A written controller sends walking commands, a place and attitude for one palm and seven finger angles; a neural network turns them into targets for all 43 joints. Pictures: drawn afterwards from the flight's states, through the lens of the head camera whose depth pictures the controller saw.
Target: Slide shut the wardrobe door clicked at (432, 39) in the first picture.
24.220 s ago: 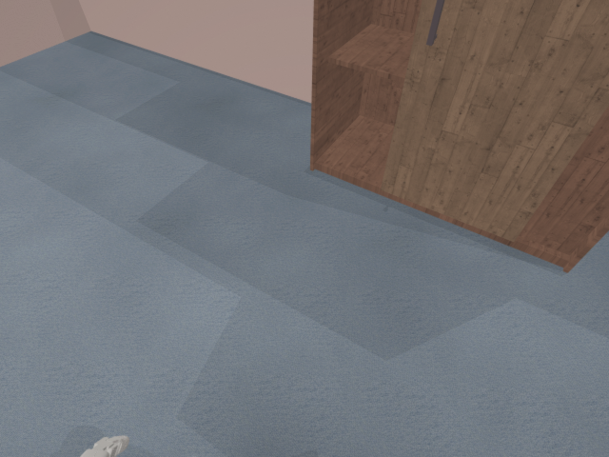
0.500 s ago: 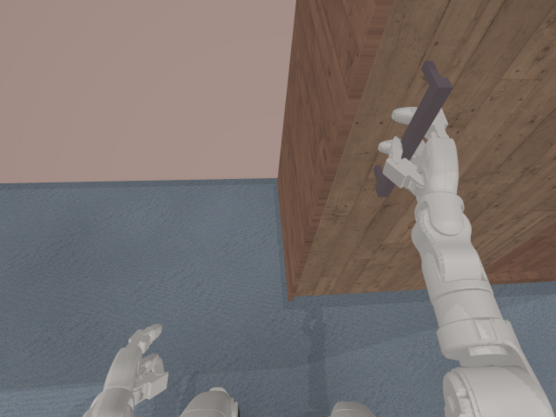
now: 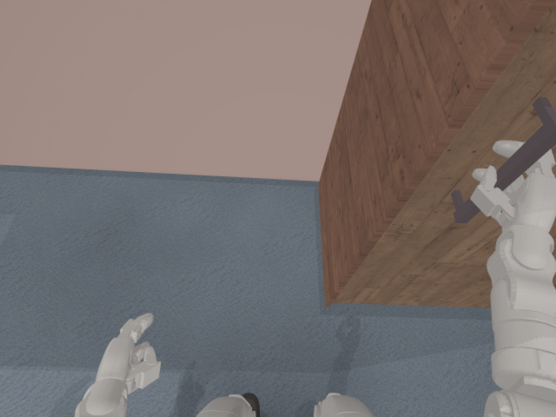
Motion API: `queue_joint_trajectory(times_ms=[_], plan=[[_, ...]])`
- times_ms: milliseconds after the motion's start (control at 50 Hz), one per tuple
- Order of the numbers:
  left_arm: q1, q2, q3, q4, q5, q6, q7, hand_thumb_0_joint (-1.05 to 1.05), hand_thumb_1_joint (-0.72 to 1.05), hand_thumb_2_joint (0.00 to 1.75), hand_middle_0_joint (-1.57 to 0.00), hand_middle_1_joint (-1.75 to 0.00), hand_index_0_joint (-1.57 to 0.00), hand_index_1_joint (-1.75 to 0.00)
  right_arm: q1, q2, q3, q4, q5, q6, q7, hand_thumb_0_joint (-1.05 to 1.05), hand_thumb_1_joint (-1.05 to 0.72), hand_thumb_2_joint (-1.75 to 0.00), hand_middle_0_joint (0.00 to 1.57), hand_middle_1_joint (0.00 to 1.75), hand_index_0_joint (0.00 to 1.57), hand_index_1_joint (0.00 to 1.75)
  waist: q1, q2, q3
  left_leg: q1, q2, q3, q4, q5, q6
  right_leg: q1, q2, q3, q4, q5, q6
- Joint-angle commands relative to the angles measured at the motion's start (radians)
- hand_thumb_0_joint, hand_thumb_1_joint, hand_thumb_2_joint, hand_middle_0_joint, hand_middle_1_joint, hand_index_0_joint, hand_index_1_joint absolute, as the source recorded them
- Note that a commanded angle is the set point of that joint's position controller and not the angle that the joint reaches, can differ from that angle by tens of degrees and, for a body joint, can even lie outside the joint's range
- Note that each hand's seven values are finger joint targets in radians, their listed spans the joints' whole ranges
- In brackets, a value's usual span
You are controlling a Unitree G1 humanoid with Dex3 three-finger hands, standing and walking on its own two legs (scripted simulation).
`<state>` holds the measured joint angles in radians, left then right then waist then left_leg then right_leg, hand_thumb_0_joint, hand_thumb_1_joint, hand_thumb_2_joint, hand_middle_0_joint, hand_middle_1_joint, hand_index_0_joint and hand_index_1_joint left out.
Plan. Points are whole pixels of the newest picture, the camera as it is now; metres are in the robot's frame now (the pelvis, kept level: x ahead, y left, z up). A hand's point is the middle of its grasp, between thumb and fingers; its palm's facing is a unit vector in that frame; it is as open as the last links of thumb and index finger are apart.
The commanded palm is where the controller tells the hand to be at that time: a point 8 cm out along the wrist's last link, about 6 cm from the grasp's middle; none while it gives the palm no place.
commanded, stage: stop walking and hold the door there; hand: right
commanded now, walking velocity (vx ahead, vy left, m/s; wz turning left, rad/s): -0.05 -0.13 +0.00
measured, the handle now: (496, 169) +0.44 -0.29 +0.09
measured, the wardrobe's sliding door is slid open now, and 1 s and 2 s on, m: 0.00 0.00 0.00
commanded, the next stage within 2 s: none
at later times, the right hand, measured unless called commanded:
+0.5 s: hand (487, 193) +0.40 -0.26 +0.10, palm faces +0.30 +0.94 -0.15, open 5.5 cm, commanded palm +0.36 -0.29 +0.10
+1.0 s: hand (487, 195) +0.39 -0.26 +0.09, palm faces +0.25 +0.96 -0.16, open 5.6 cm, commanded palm +0.36 -0.28 +0.10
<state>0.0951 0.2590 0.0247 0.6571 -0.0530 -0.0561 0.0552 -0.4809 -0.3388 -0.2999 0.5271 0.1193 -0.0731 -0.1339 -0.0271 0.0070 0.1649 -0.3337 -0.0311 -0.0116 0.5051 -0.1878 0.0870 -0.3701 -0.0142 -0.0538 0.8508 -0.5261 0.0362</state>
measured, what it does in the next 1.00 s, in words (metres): steps on the spot: right foot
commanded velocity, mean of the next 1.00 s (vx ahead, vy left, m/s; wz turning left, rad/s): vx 0.00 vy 0.00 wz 0.00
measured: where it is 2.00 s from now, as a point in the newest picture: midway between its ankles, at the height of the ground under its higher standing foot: outside the picture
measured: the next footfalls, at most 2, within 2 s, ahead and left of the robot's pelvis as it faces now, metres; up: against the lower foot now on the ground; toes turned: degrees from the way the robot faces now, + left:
right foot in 0.14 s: +0.05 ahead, -0.19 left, +0.00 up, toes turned -2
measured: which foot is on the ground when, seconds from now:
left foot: down 0.00-1.00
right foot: up 0.00-0.12, down 0.14-1.00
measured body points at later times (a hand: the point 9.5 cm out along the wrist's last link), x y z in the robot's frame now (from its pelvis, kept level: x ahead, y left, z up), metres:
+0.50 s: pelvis +0.01 -0.05 +0.00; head -0.01 -0.05 +0.45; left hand +0.10 +0.21 -0.11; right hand +0.38 -0.31 +0.11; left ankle +0.04 +0.06 -0.74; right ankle +0.00 -0.13 -0.74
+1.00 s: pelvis +0.04 -0.08 -0.01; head +0.01 -0.07 +0.44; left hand +0.18 +0.17 -0.11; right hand +0.38 -0.31 +0.11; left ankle +0.04 +0.06 -0.74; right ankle +0.00 -0.13 -0.74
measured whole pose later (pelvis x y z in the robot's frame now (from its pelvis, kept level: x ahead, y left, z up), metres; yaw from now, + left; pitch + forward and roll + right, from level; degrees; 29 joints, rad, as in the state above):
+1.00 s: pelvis +0.04 -0.08 -0.01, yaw +4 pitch -1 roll +1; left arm 0.21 0.23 -0.01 0.68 -0.03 0.03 0.09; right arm -0.27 -0.26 -0.11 0.45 0.09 -0.05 -0.15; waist -0.04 -0.03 -0.05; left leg -0.26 -0.03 -0.09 0.52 -0.25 -0.02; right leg -0.15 0.05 -0.13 0.48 -0.33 -0.09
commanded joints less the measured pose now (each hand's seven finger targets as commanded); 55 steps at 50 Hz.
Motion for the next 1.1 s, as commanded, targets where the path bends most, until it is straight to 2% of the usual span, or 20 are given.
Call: queue_joint_trajectory(times_ms=[0,60,100,120,140,160,180,220,240,280,340,420,440,540,660,720,880,900,940,1080], plan=[[0.0,0.096,0.018,-0.128,-0.011,-0.026,0.024,0.0,0.9,0.9,-0.2,-0.3,-0.2,-0.3,-0.339,-0.263,-0.009,-0.279,-0.059,-0.083,0.002,0.0,-0.9,-0.9,0.45,1.4,0.45,1.4,-0.001,0.118,-0.619,0.523,0.284,-0.273,0.012,1.037,-0.013,0.005,0.007,0.027,-0.164,0.097,-0.017],[0.002,0.126,0.028,-0.126,-0.016,0.002,0.023,0.0,0.9,0.9,-0.2,-0.3,-0.2,-0.3,-0.37,-0.269,0.017,-0.326,-0.054,-0.078,-0.004,0.0,-0.9,-0.9,0.45,1.4,0.45,1.4,0.015,0.003,-0.606,0.404,0.252,-0.236,0.007,0.801,-0.062,0.184,-0.033,0.022,-0.346,0.324,-0.035],[-0.012,0.149,0.039,-0.139,-0.018,0.009,0.019,0.0,0.9,0.9,-0.2,-0.3,-0.2,-0.3,-0.353,-0.256,0.023,-0.324,-0.048,-0.074,-0.007,0.0,-0.9,-0.9,0.45,1.4,0.45,1.4,-0.006,-0.091,-0.557,0.198,0.144,-0.178,-0.015,0.456,-0.138,0.324,-0.18,0.118,-0.362,0.625,-0.091],[-0.017,0.152,0.038,-0.142,-0.023,0.012,0.013,0.0,0.9,0.9,-0.2,-0.3,-0.2,-0.3,-0.354,-0.229,0.046,-0.318,-0.047,-0.07,-0.003,0.0,-0.9,-0.9,0.45,1.4,0.45,1.4,-0.016,-0.09,-0.53,0.155,0.112,-0.182,-0.059,0.265,-0.162,0.32,-0.206,0.128,-0.363,0.581,-0.109],[-0.014,0.146,0.038,-0.142,-0.021,0.011,0.014,0.0,0.9,0.9,-0.2,-0.3,-0.2,-0.3,-0.327,-0.176,0.092,-0.268,-0.05,-0.058,0.004,0.0,-0.9,-0.9,0.45,1.4,0.45,1.4,-0.006,-0.07,-0.501,0.139,0.095,-0.193,-0.099,0.184,-0.161,0.303,-0.185,0.11,-0.366,0.498,-0.104],[-0.018,0.145,0.034,-0.137,-0.008,0.012,0.022,0.0,0.9,0.9,-0.2,-0.3,-0.2,-0.3,-0.319,-0.15,0.116,-0.248,-0.048,-0.046,0.01,0.0,-0.9,-0.9,0.45,1.4,0.45,1.4,0.012,-0.139,-0.482,0.111,0.086,-0.166,-0.076,0.22,-0.134,0.323,-0.177,0.1,-0.384,0.515,-0.103],[-0.003,0.145,0.026,-0.127,-0.006,0.014,0.029,0.0,0.9,0.9,-0.2,-0.3,-0.2,-0.3,-0.346,-0.207,0.077,-0.251,-0.054,-0.046,0.005,0.0,-0.9,-0.9,0.45,1.4,0.45,1.4,0.012,-0.194,-0.49,0.114,0.073,-0.129,-0.04,0.19,-0.106,0.324,-0.193,0.113,-0.419,0.543,-0.099],[0.002,0.135,0.018,-0.128,-0.003,0.017,0.039,0.0,0.9,0.9,-0.2,-0.3,-0.2,-0.3,-0.337,-0.213,0.075,-0.225,-0.056,-0.047,0.001,0.0,-0.9,-0.9,0.45,1.4,0.45,1.4,0.007,-0.21,-0.483,0.13,0.054,-0.099,-0.019,0.089,-0.092,0.284,-0.202,0.109,-0.446,0.495,-0.102],[0.013,0.138,0.02,-0.124,-0.003,0.016,0.041,0.0,0.9,0.9,-0.2,-0.3,-0.2,-0.3,-0.324,-0.231,0.055,-0.202,-0.056,-0.045,-0.001,0.0,-0.9,-0.9,0.45,1.4,0.45,1.4,0.003,-0.166,-0.481,0.141,0.057,-0.109,-0.035,0.079,-0.09,0.264,-0.193,0.099,-0.443,0.448,-0.099],[0.021,0.141,0.017,-0.122,-0.004,0.017,0.047,0.0,0.9,0.9,-0.2,-0.3,-0.2,-0.3,-0.326,-0.204,0.079,-0.182,-0.053,-0.041,0.003,0.0,-0.9,-0.9,0.45,1.4,0.45,1.4,0.009,-0.098,-0.46,0.127,0.071,-0.142,-0.076,0.102,-0.085,0.253,-0.167,0.089,-0.436,0.378,-0.086],[0.038,0.142,0.017,-0.11,0.001,0.013,0.054,0.0,0.9,0.9,-0.2,-0.3,-0.2,-0.3,-0.321,-0.191,0.088,-0.154,-0.053,-0.043,0.004,0.0,-0.9,-0.9,0.45,1.4,0.45,1.4,0.016,-0.067,-0.443,0.109,0.088,-0.181,-0.11,0.119,-0.068,0.257,-0.141,0.075,-0.434,0.345,-0.073],[0.045,0.141,0.011,-0.098,0.003,0.01,0.061,0.0,0.9,0.9,-0.2,-0.3,-0.2,-0.3,-0.307,-0.159,0.113,-0.146,-0.052,-0.05,0.006,0.0,-0.9,-0.9,0.45,1.4,0.45,1.4,0.018,-0.069,-0.442,0.097,0.074,-0.147,-0.081,0.142,-0.067,0.275,-0.159,0.095,-0.465,0.408,-0.077],[0.043,0.132,0.008,-0.099,0.003,0.009,0.064,0.0,0.9,0.9,-0.2,-0.3,-0.2,-0.3,-0.296,-0.123,0.143,-0.15,-0.05,-0.051,0.01,0.0,-0.9,-0.9,0.45,1.4,0.45,1.4,0.018,-0.074,-0.441,0.091,0.071,-0.137,-0.074,0.148,-0.07,0.285,-0.164,0.093,-0.468,0.426,-0.078],[0.054,0.131,0.007,-0.084,0.009,0.013,0.066,0.0,0.9,0.9,-0.2,-0.3,-0.2,-0.3,-0.274,-0.11,0.152,-0.164,-0.05,-0.057,0.011,0.0,-0.9,-0.9,0.45,1.4,0.45,1.4,0.019,-0.07,-0.431,0.073,0.067,-0.118,-0.055,0.158,-0.069,0.307,-0.177,0.092,-0.468,0.528,-0.07],[0.037,0.117,0.001,-0.092,0.011,0.022,0.062,0.0,0.9,0.9,-0.2,-0.3,-0.2,-0.3,-0.253,-0.013,0.237,-0.203,-0.043,-0.058,0.02,0.0,-0.9,-0.9,0.45,1.4,0.45,1.4,0.027,-0.068,-0.409,0.039,0.063,-0.103,-0.036,0.12,-0.069,0.329,-0.184,0.091,-0.476,0.571,-0.062],[0.038,0.111,0.0,-0.093,0.014,0.029,0.059,0.0,0.9,0.9,-0.2,-0.3,-0.2,-0.3,-0.251,0.004,0.253,-0.236,-0.049,-0.063,0.019,0.0,-0.9,-0.9,0.45,1.4,0.45,1.4,0.026,-0.084,-0.398,0.029,0.064,-0.094,-0.023,0.088,-0.067,0.334,-0.189,0.085,-0.483,0.609,-0.05],[0.025,0.103,0.004,-0.11,0.018,0.046,0.049,0.0,0.9,0.9,-0.2,-0.3,-0.2,-0.3,-0.183,0.016,0.258,-0.315,-0.054,-0.059,0.019,0.0,-0.9,-0.9,0.45,1.4,0.45,1.4,0.027,-0.07,-0.417,0.037,0.078,-0.094,-0.005,0.14,-0.064,0.39,-0.192,0.071,-0.44,0.774,-0.037],[0.031,0.107,0.007,-0.11,0.018,0.047,0.048,0.0,0.9,0.9,-0.2,-0.3,-0.2,-0.3,-0.173,-0.015,0.23,-0.324,-0.056,-0.059,0.015,0.0,-0.9,-0.9,0.45,1.4,0.45,1.4,0.026,-0.073,-0.427,0.041,0.078,-0.096,-0.001,0.146,-0.062,0.401,-0.192,0.071,-0.432,0.817,-0.032],[0.021,0.1,0.006,-0.121,0.019,0.049,0.043,0.0,0.9,0.9,-0.2,-0.3,-0.2,-0.3,-0.16,0.022,0.263,-0.36,-0.056,-0.056,0.021,0.0,-0.9,-0.9,0.45,1.4,0.45,1.4,0.029,-0.087,-0.427,0.038,0.077,-0.092,0.007,0.127,-0.063,0.414,-0.197,0.068,-0.43,0.855,-0.026],[0.011,0.097,0.005,-0.134,0.017,0.057,0.042,0.0,0.9,0.9,-0.2,-0.3,-0.2,-0.3,-0.089,0.004,0.246,-0.422,-0.058,-0.047,0.014,0.0,-0.9,-0.9,0.45,1.4,0.45,1.4,0.027,-0.063,-0.432,0.083,0.095,-0.12,-0.014,0.239,-0.054,0.395,-0.183,0.061,-0.404,0.82,-0.034]])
